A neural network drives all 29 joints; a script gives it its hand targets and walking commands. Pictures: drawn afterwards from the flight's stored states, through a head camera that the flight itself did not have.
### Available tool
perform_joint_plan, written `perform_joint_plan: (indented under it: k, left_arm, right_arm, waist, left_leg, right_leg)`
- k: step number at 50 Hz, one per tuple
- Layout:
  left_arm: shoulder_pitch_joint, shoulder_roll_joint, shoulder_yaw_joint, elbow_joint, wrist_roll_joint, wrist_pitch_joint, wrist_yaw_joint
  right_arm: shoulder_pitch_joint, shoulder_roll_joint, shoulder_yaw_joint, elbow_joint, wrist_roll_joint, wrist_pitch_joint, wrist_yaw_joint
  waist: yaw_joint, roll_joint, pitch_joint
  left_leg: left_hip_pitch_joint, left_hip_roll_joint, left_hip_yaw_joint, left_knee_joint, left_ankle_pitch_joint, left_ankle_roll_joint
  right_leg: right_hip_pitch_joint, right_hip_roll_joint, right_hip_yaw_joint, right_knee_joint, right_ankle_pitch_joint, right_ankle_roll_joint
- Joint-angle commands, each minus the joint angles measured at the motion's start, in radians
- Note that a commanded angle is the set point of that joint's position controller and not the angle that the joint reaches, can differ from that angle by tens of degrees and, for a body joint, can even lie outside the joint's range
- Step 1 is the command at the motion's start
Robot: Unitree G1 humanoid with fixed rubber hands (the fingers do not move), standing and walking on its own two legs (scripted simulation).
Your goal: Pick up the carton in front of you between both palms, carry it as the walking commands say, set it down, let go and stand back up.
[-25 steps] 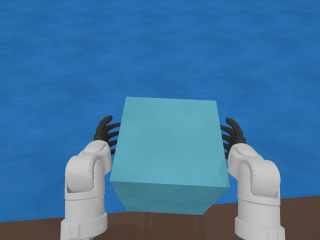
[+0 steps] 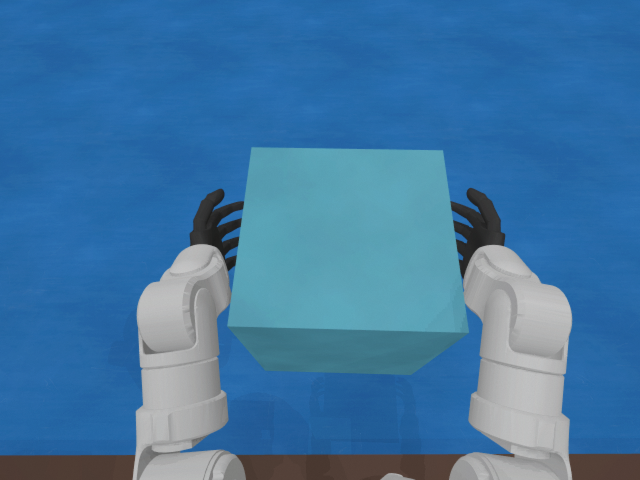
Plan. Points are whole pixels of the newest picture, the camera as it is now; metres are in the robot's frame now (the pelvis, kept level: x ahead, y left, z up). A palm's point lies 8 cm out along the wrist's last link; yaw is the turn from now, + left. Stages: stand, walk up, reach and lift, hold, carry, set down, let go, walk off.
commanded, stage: carry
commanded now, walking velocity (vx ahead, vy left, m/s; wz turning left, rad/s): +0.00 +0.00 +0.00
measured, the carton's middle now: (341, 276) +0.36 +0.01 +0.02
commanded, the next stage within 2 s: none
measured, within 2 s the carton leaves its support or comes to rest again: neither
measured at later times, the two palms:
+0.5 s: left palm (185, 213) +0.39 +0.19 +0.11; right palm (454, 213) +0.39 -0.11 +0.12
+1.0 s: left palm (207, 180) +0.45 +0.18 +0.09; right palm (444, 173) +0.47 -0.12 +0.10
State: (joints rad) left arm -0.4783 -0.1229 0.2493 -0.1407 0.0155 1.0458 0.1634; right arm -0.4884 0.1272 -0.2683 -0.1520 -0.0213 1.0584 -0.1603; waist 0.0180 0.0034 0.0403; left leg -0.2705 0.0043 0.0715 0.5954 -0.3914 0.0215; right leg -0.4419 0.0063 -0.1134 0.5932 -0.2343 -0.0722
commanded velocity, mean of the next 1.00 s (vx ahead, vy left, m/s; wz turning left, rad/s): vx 0.24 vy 0.00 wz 0.00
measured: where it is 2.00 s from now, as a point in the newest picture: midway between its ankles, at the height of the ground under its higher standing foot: (316, 316)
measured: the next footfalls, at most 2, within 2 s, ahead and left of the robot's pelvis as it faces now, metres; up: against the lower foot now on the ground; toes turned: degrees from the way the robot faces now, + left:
left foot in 0.42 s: +0.05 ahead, +0.12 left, +0.00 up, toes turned +2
left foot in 1.06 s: +0.22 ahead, +0.12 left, +0.00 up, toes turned +4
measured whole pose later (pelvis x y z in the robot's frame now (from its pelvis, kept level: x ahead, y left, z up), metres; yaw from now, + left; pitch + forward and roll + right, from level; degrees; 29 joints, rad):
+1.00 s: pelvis +0.13 +0.03 -0.01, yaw -1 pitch +4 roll +0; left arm -0.46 -0.12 0.24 0.03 0.05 1.05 0.17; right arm -0.49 0.11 -0.29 0.04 -0.04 1.06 -0.15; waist 0.03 -0.02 -0.10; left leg -0.53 0.01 0.08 0.89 -0.35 0.05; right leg -0.21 -0.04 -0.08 0.62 -0.49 -0.01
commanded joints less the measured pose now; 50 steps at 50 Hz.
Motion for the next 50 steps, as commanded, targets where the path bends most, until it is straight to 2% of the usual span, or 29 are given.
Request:
perform_joint_plan:
  k: [1, 6, 8, 12, 13, 14, 15, 16, 17, 18, 19, 21, 22, 23, 24, 25, 27, 28, 30, 33, 35, 38, 40, 41, 42, 44, 47, 48, 50]
  left_arm:
    - [-0.586, -0.772, -0.707, -0.115, -0.242, -0.01, -0.052]
    - [-0.563, -0.756, -0.691, -0.094, -0.228, -0.003, -0.047]
    - [-0.552, -0.751, -0.684, -0.085, -0.219, 0.0, -0.046]
    - [-0.546, -0.758, -0.671, -0.073, -0.189, 0.008, -0.038]
    - [-0.554, -0.757, -0.667, -0.071, -0.185, 0.01, -0.037]
    - [-0.564, -0.753, -0.662, -0.067, -0.181, 0.012, -0.037]
    - [-0.557, -0.749, -0.657, -0.055, -0.178, 0.015, -0.038]
    - [-0.539, -0.745, -0.654, -0.041, -0.176, 0.017, -0.038]
    - [-0.54, -0.744, -0.652, -0.028, -0.176, 0.017, -0.038]
    - [-0.534, -0.736, -0.646, -0.018, -0.177, 0.019, -0.038]
    - [-0.535, -0.737, -0.65, -0.016, -0.179, 0.019, -0.039]
    - [-0.538, -0.751, -0.653, -0.012, -0.176, 0.02, -0.039]
    - [-0.532, -0.754, -0.643, 0.004, -0.164, 0.023, -0.037]
    - [-0.557, -0.757, -0.643, -0.007, -0.163, 0.028, -0.037]
    - [-0.585, -0.761, -0.648, -0.006, -0.168, 0.029, -0.038]
    - [-0.609, -0.77, -0.65, -0.005, -0.176, 0.027, -0.038]
    - [-0.649, -0.791, -0.652, -0.003, -0.185, 0.019, -0.039]
    - [-0.657, -0.798, -0.65, 0.004, -0.188, 0.016, -0.037]
    - [-0.647, -0.8, -0.637, 0.024, -0.178, 0.013, -0.03]
    - [-0.603, -0.765, -0.589, 0.08, -0.128, 0.018, -0.02]
    - [-0.591, -0.747, -0.564, 0.113, -0.109, 0.019, -0.014]
    - [-0.581, -0.737, -0.534, 0.147, -0.091, 0.017, -0.007]
    - [-0.554, -0.71, -0.508, 0.181, -0.076, 0.013, -0.001]
    - [-0.54, -0.699, -0.497, 0.19, -0.072, 0.01, 0.002]
    - [-0.553, -0.702, -0.496, 0.179, -0.073, 0.008, 0.003]
    - [-0.632, -0.734, -0.537, 0.116, -0.111, -0.002, -0.001]
    - [-0.715, -0.787, -0.61, 0.037, -0.183, -0.025, -0.014]
    - [-0.732, -0.795, -0.63, 0.028, -0.199, -0.03, -0.018]
    - [-0.692, -0.795, -0.638, 0.037, -0.206, -0.031, -0.019]
  right_arm:
    - [-0.506, 0.734, 0.669, -0.058, 0.184, -0.013, 0.038]
    - [-0.509, 0.713, 0.668, -0.073, 0.183, -0.01, 0.039]
    - [-0.51, 0.711, 0.666, -0.068, 0.185, -0.007, 0.041]
    - [-0.509, 0.709, 0.657, -0.056, 0.179, -0.001, 0.043]
    - [-0.511, 0.706, 0.652, -0.053, 0.175, 0.001, 0.043]
    - [-0.511, 0.705, 0.65, -0.048, 0.171, 0.002, 0.042]
    - [-0.511, 0.701, 0.648, -0.044, 0.168, 0.002, 0.041]
    - [-0.513, 0.701, 0.649, -0.041, 0.169, 0.004, 0.04]
    - [-0.52, 0.708, 0.649, -0.035, 0.168, 0.004, 0.041]
    - [-0.519, 0.701, 0.643, -0.025, 0.166, 0.005, 0.04]
    - [-0.512, 0.697, 0.631, -0.011, 0.162, 0.007, 0.038]
    - [-0.48, 0.7, 0.609, 0.015, 0.144, 0.013, 0.038]
    - [-0.473, 0.691, 0.599, 0.031, 0.138, 0.017, 0.038]
    - [-0.499, 0.688, 0.59, 0.045, 0.12, 0.014, 0.032]
    - [-0.498, 0.691, 0.579, 0.057, 0.114, 0.013, 0.03]
    - [-0.504, 0.701, 0.578, 0.058, 0.117, 0.011, 0.033]
    - [-0.552, 0.725, 0.591, 0.046, 0.131, 0.003, 0.038]
    - [-0.574, 0.735, 0.601, 0.035, 0.141, -0.002, 0.04]
    - [-0.591, 0.739, 0.612, 0.033, 0.157, -0.005, 0.038]
    - [-0.586, 0.72, 0.602, 0.069, 0.145, -0.002, 0.027]
    - [-0.601, 0.715, 0.6, 0.088, 0.145, -0.001, 0.022]
    - [-0.625, 0.726, 0.606, 0.111, 0.157, -0.003, 0.019]
    - [-0.635, 0.737, 0.602, 0.127, 0.162, -0.002, 0.018]
    - [-0.638, 0.74, 0.594, 0.137, 0.163, -0.003, 0.017]
    - [-0.647, 0.742, 0.582, 0.15, 0.158, -0.005, 0.014]
    - [-0.629, 0.761, 0.558, 0.173, 0.148, -0.012, 0.011]
    - [-0.617, 0.78, 0.551, 0.16, 0.133, -0.026, 0.009]
    - [-0.612, 0.773, 0.557, 0.151, 0.123, -0.029, 0.008]
    - [-0.556, 0.749, 0.547, 0.161, 0.111, -0.03, 0.006]
  waist:
    - [-0.009, 0.033, -0.624]
    - [0.003, -0.06, -0.573]
    - [0.003, -0.047, -0.567]
    - [-0.017, 0.12, -0.52]
    - [-0.019, 0.122, -0.514]
    - [-0.017, 0.1, -0.515]
    - [-0.005, 0.042, -0.532]
    - [0.013, -0.061, -0.556]
    - [0.035, -0.165, -0.53]
    - [0.046, -0.164, -0.523]
    - [0.045, -0.139, -0.542]
    - [-0.01, -0.107, -0.564]
    - [-0.019, -0.047, -0.567]
    - [-0.022, 0.09, -0.534]
    - [-0.027, 0.139, -0.534]
    - [-0.033, 0.134, -0.523]
    - [-0.034, 0.1, -0.517]
    - [-0.035, 0.091, -0.528]
    - [-0.039, 0.105, -0.524]
    - [-0.054, 0.124, -0.409]
    - [-0.059, 0.105, -0.365]
    - [-0.029, 0.05, -0.406]
    - [0.02, -0.173, -0.416]
    - [0.043, -0.264, -0.37]
    - [0.063, -0.231, -0.334]
    - [0.06, -0.109, -0.345]
    - [0.044, -0.153, -0.358]
    - [0.005, -0.159, -0.395]
    - [-0.02, -0.137, -0.41]
  left_leg:
    - [0.207, 0.098, -0.063, 0.063, 0.792, 0.016]
    - [0.078, 0.027, -0.015, -0.074, 0.49, -0.019]
    - [0.146, 0.036, -0.016, -0.098, 0.641, -0.021]
    - [0.376, 0.128, -0.067, -0.013, 1.247, 0.017]
    - [0.363, 0.13, -0.063, 0.005, 1.284, 0.016]
    - [0.286, 0.116, -0.051, 0.039, 1.234, -0.001]
    - [0.136, 0.088, -0.039, 0.09, 1.032, -0.03]
    - [-0.094, 0.047, -0.029, 0.113, 0.589, -0.058]
    - [-0.313, -0.019, -0.032, 0.047, -0.01, -0.07]
    - [-0.308, -0.01, -0.063, -0.057, -0.109, -0.055]
    - [-0.194, -0.006, -0.058, -0.15, -0.033, -0.038]
    - [0.12, 0.037, -0.056, -0.266, 0.365, -0.008]
    - [0.256, 0.132, -0.125, -0.205, 0.738, 0.018]
    - [0.285, 0.213, -0.163, -0.105, 1.074, 0.064]
    - [0.304, 0.234, -0.183, -0.089, 1.147, 0.091]
    - [0.293, 0.23, -0.183, -0.096, 1.122, 0.098]
    - [0.245, 0.194, -0.155, -0.081, 1.031, 0.084]
    - [0.234, 0.168, -0.14, -0.082, 0.895, 0.077]
    - [0.228, 0.152, -0.167, -0.11, 0.542, 0.108]
    - [0.192, 0.227, -0.306, -0.192, 0.194, 0.184]
    - [0.174, 0.236, -0.321, -0.176, 0.226, 0.199]
    - [0.059, 0.163, -0.201, -0.051, 0.262, 0.139]
    - [-0.235, 0.019, -0.026, 0.227, 0.108, 0.048]
    - [-0.466, -0.032, 0.006, 0.335, -0.191, 0.022]
    - [-0.576, -0.017, -0.033, 0.401, -0.303, 0.023]
    - [-0.53, 0.024, -0.062, 0.376, -0.192, 0.029]
    - [-0.341, -0.004, 0.003, 0.261, -0.046, 0.02]
    - [-0.264, 0.007, 0.027, 0.357, 0.115, 0.029]
    - [-0.203, -0.001, 0.033, 0.286, 0.133, 0.037]
  right_leg:
    - [0.329, -0.121, 0.103, 0.048, 0.768, -0.065]
    - [0.472, -0.15, 0.121, 0.033, 1.026, -0.095]
    - [0.417, -0.122, 0.094, 0.043, 0.929, -0.076]
    - [0.166, 0.012, -0.029, -0.111, 0.29, -0.005]
    - [0.199, 0.019, -0.035, -0.156, 0.295, 0.001]
    - [0.292, 0.009, -0.022, -0.168, 0.433, -0.004]
    - [0.452, -0.038, 0.028, -0.134, 0.693, -0.025]
    - [0.664, -0.144, 0.13, -0.074, 1.065, -0.082]
    - [0.815, -0.243, 0.217, -0.045, 1.319, -0.158]
    - [0.808, -0.278, 0.232, -0.054, 1.297, -0.181]
    - [0.743, -0.262, 0.2, -0.05, 1.185, -0.16]
    - [0.471, -0.191, 0.122, -0.064, 0.778, -0.051]
    - [0.305, -0.141, 0.089, -0.05, 0.432, 0.001]
    - [0.228, -0.087, 0.058, -0.068, 0.162, 0.04]
    - [0.194, -0.076, 0.062, -0.069, 0.04, 0.052]
    - [0.189, -0.068, 0.063, -0.066, 0.008, 0.059]
    - [0.238, -0.087, 0.077, -0.059, 0.148, 0.059]
    - [0.25, -0.087, 0.069, -0.042, 0.166, 0.052]
    - [0.215, -0.06, 0.036, 0.006, -0.005, 0.038]
    - [0.065, -0.019, 0.002, 0.035, -0.247, 0.033]
    - [0.046, -0.01, -0.001, 0.014, -0.23, 0.018]
    - [0.231, -0.044, 0.06, -0.05, -0.128, -0.017]
    - [0.473, -0.22, 0.333, -0.075, 0.139, -0.116]
    - [0.59, -0.325, 0.499, -0.123, 0.262, -0.201]
    - [0.625, -0.376, 0.58, -0.153, 0.303, -0.247]
    - [0.56, -0.366, 0.508, -0.174, 0.231, -0.217]
    - [0.412, -0.278, 0.321, -0.193, 0.18, -0.138]
    - [0.378, -0.277, 0.269, -0.134, 0.292, -0.125]
    - [0.342, -0.249, 0.201, -0.051, 0.391, -0.085]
